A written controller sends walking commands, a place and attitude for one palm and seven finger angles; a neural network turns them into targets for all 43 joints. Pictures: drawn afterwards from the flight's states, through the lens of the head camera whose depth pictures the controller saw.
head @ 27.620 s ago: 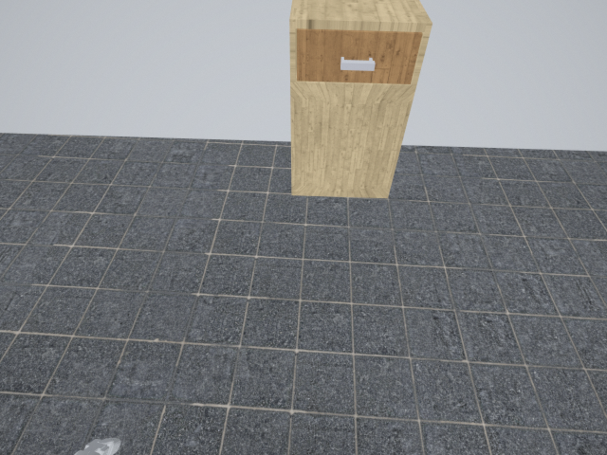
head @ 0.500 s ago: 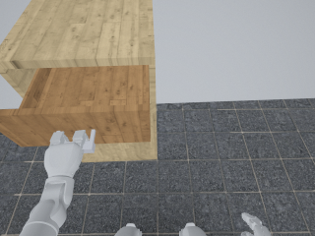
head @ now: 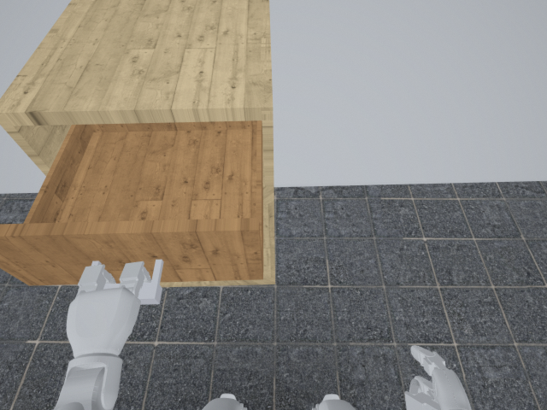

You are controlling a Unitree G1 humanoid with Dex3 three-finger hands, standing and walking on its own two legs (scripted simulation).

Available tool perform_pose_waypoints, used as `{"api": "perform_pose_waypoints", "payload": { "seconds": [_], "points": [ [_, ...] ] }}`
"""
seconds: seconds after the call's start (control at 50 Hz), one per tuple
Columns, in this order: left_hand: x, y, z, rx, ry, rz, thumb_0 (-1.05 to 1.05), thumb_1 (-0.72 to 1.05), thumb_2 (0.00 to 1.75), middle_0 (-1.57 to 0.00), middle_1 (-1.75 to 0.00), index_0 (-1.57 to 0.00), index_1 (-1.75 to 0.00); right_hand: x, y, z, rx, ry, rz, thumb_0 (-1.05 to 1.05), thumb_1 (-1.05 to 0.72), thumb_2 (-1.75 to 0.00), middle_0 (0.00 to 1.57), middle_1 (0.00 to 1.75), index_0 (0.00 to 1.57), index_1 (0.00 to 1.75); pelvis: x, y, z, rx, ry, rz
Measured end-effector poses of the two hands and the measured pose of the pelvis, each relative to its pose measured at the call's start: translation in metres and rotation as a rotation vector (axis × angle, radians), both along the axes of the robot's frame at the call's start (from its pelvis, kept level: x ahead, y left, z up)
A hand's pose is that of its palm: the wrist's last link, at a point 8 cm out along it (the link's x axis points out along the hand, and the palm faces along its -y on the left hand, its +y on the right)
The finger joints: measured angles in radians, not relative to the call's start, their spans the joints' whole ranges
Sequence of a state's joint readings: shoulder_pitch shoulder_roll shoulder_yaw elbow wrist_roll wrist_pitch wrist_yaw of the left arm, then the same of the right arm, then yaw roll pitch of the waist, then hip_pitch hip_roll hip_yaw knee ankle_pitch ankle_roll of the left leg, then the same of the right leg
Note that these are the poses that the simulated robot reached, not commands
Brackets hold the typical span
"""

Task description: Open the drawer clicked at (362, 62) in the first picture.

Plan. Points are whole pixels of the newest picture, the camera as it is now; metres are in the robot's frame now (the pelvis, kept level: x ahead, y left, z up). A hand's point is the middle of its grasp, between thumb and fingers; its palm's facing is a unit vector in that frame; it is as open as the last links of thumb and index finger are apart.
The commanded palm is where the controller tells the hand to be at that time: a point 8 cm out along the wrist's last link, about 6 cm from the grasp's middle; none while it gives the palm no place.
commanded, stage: pull the drawer open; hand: left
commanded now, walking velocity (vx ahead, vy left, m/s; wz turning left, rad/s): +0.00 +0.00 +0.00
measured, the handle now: (123, 280) +0.31 +0.26 -0.02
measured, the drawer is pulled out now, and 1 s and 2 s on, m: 0.22 0.30 0.30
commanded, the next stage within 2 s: open the thumb to release the handle in 0.78 s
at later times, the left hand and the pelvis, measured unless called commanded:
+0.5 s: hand (112, 368) +0.19 +0.24 -0.04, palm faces -0.04 -0.04 -1.00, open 6.0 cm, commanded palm +0.15 +0.24 +0.01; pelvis +0.00 +0.00 -0.01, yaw +0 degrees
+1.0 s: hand (106, 378) +0.17 +0.25 -0.04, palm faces +0.01 -0.03 -1.00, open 6.0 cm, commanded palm +0.15 +0.24 +0.01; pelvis -0.01 -0.01 -0.02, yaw +1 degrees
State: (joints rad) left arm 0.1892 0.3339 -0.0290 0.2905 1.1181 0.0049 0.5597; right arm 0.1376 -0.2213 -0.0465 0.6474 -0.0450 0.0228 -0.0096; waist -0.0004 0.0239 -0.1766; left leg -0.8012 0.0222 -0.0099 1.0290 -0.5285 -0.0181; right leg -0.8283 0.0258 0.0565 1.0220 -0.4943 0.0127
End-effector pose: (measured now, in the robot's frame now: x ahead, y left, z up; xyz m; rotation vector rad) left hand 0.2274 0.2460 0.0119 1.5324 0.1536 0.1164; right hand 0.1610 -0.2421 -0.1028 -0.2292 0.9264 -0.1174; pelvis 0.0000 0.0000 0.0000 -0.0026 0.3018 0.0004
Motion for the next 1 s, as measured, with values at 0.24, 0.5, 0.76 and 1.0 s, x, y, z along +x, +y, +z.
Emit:
{"api": "perform_pose_waypoints", "payload": {
  "seconds": [0.24,0.5,0.76,1.0],
  "points": [
    [-0.031,-0.003,0.0,-0.002,0.005,0.014,0.03,0.68,0.78,-0.26,-1.31,-0.37,-1.34,0.022,0.009,0.001,0.018,-0.048,0.048,0.01,-0.9,-0.9,0.21,0.3,0.2,0.3,0.001,-0.002,-0.004,0.002,-0.007,0.002],
    [-0.061,-0.006,0.001,-0.008,0.015,0.022,0.03,0.68,0.77,-0.26,-1.31,-0.38,-1.33,0.028,0.014,0.0,0.032,-0.079,0.085,0.02,-0.9,-0.9,0.21,0.3,0.2,0.3,-0.003,-0.005,-0.008,0.006,-0.014,0.002],
    [-0.077,-0.007,0.002,-0.015,0.024,0.021,0.03,0.69,0.75,-0.25,-1.29,-0.37,-1.32,0.025,0.011,-0.004,0.036,-0.089,0.093,0.02,-0.9,-0.9,0.21,0.3,0.2,0.3,-0.008,-0.008,-0.014,0.014,-0.012,-0.005],
    [-0.076,-0.003,-0.001,0.01,-0.027,0.01,0.01,0.67,0.77,-0.3,-1.31,-0.38,-1.32,0.019,0.005,-0.017,0.001,-0.055,0.094,0.02,-0.9,-0.9,0.21,0.3,0.2,0.3,-0.012,-0.007,-0.021,0.009,0.005,0.009]
  ]
}}
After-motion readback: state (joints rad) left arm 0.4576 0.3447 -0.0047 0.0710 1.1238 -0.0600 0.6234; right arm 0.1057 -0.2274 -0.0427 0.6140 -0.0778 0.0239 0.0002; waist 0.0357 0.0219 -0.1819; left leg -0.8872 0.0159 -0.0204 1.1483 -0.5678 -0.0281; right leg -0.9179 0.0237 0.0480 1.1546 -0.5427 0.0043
